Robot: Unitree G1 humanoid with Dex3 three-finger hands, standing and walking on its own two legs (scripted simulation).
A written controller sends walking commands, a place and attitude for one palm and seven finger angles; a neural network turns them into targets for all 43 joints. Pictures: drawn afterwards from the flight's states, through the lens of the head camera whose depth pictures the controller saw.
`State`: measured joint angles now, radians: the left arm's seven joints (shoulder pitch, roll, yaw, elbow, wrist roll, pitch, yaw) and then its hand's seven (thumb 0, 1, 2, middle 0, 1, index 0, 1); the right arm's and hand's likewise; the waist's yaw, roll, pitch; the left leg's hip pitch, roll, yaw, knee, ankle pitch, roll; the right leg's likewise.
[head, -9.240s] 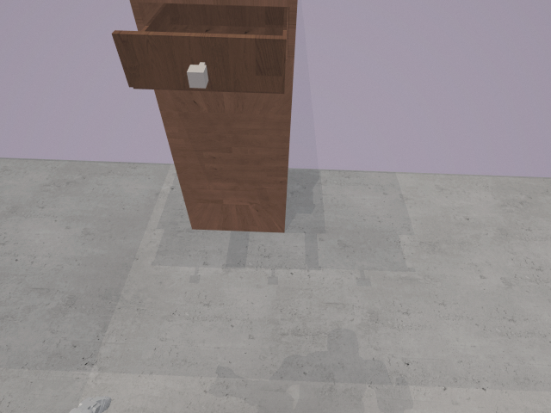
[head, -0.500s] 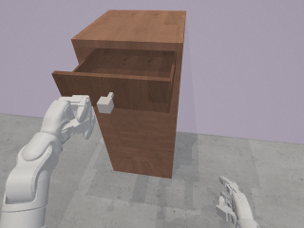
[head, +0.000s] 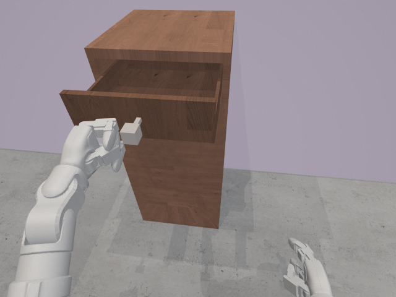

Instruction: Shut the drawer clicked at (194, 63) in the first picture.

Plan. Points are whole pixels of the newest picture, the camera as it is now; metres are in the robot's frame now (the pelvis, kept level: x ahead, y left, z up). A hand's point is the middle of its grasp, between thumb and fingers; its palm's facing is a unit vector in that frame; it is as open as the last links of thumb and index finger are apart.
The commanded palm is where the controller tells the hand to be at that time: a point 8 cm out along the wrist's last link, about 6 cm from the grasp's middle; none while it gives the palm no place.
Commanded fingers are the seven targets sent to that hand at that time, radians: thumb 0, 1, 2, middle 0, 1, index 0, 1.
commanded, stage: bring the fist close to the handle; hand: left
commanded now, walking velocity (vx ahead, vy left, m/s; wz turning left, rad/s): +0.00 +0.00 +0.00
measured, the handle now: (134, 128) +0.46 +0.21 +0.12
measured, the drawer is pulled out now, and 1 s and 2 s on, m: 0.20 0.20 0.14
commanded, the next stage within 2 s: push the drawer shut in 1.10 s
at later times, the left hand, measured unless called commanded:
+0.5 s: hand (133, 153) +0.35 +0.17 +0.13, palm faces -0.04 -1.00 -0.03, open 3.3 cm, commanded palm +0.32 +0.22 +0.13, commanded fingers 0.00 0.90 0.90 -1.40 -1.60 -1.40 -1.60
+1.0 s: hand (141, 152) +0.37 +0.16 +0.12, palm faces -0.04 -1.00 -0.03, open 3.3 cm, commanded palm +0.34 +0.22 +0.12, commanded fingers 0.00 0.90 0.90 -1.40 -1.60 -1.40 -1.60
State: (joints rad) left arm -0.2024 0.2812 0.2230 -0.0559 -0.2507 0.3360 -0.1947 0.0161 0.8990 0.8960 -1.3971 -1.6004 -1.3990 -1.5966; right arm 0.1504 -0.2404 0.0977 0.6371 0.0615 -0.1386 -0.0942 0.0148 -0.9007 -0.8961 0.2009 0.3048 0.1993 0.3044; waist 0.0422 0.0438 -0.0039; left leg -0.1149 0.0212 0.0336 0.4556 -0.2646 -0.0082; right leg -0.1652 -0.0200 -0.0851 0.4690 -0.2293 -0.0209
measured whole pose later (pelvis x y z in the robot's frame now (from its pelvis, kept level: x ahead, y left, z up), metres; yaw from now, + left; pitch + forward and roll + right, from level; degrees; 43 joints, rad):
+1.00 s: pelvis +0.01 +0.01 -0.01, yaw -1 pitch +1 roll +0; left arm -0.30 0.25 0.19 0.36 -0.21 -0.05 -0.19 0.02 0.90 0.90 -1.39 -1.60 -1.40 -1.60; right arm 0.26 -0.25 0.04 0.65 0.04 -0.12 -0.07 0.01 -0.90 -0.90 0.20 0.30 0.20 0.30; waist -0.01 0.04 -0.03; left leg -0.24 0.02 0.05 0.54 -0.32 0.00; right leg -0.30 -0.02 -0.06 0.55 -0.27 -0.01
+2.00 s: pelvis -0.02 +0.01 -0.02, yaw +0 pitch +7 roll +0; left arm -0.84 0.39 0.27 1.07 -0.16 -0.26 -0.24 0.02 0.83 0.97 -1.40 -1.60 -1.40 -1.60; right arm 0.35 -0.27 0.05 0.71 0.03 -0.13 -0.07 0.01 -0.90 -0.90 0.20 0.30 0.20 0.30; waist -0.09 0.01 -0.02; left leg -0.48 0.02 0.03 0.68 -0.31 0.00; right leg -0.52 -0.03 -0.08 0.65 -0.25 -0.02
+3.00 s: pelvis +0.01 +0.02 -0.03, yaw -2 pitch +18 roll -2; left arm -1.20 0.60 0.38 1.35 -0.03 -0.24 -0.22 -0.01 0.81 0.95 -1.39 -1.60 -1.40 -1.60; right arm 0.47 -0.28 0.04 0.68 -0.03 -0.02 -0.02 0.00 -0.90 -0.90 0.20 0.30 0.20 0.30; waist -0.22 0.03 -0.06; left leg -0.70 0.05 0.03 0.77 -0.38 0.01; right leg -0.71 -0.01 -0.07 0.68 -0.28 0.00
